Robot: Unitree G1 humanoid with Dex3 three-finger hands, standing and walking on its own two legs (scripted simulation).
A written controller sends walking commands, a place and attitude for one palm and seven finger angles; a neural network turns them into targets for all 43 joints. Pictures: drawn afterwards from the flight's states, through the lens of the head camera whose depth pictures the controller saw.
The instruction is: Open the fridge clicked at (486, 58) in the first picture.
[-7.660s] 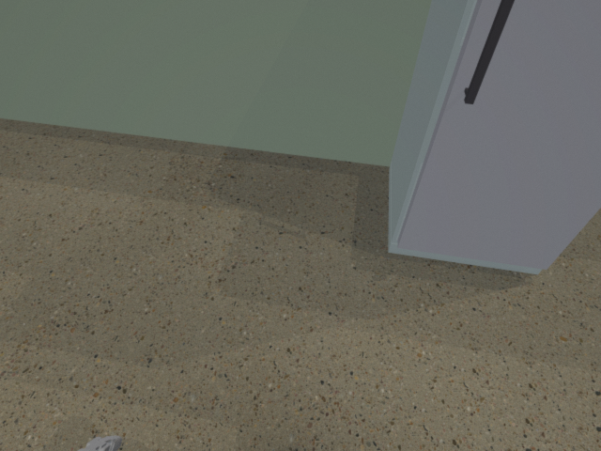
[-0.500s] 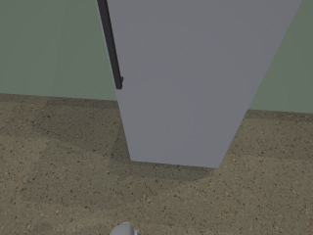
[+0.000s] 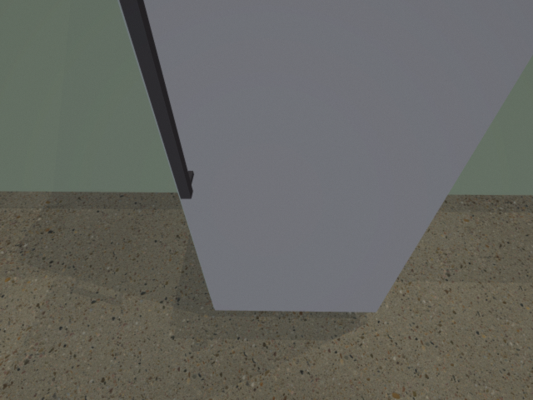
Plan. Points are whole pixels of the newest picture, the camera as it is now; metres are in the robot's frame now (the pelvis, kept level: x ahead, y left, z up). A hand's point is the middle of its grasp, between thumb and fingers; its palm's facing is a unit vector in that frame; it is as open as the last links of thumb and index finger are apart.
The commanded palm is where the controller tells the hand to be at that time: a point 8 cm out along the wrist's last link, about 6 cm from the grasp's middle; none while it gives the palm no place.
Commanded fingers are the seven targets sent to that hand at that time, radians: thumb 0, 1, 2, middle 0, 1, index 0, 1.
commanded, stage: come to a stop and stand still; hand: left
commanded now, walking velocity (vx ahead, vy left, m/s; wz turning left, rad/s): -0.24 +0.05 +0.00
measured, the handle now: (166, 104) +0.50 +0.19 +0.20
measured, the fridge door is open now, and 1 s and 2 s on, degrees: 0 0 0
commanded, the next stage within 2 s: none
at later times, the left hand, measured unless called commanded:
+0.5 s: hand out of the picture +0.02 +0.20 -0.17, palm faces +0.07 -0.96 -0.26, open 7.4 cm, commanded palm none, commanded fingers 0.00 0.90 0.90 -0.20 -0.30 -0.20 -0.30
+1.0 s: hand out of the picture -0.07 +0.26 -0.15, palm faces +0.08 -0.94 -0.34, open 7.4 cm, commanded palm none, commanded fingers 0.00 0.90 0.90 -0.20 -0.30 -0.20 -0.30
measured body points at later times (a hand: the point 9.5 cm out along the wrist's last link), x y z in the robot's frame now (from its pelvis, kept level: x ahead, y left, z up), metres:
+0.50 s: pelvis -0.02 +0.00 -0.01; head -0.02 +0.00 +0.44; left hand +0.02 +0.25 -0.15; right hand +0.03 -0.23 -0.16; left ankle -0.02 +0.10 -0.73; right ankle +0.02 -0.11 -0.73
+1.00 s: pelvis -0.08 +0.01 +0.00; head -0.10 +0.00 +0.45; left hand -0.08 +0.30 -0.12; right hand +0.00 -0.27 -0.13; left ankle -0.03 +0.10 -0.73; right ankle +0.01 -0.11 -0.73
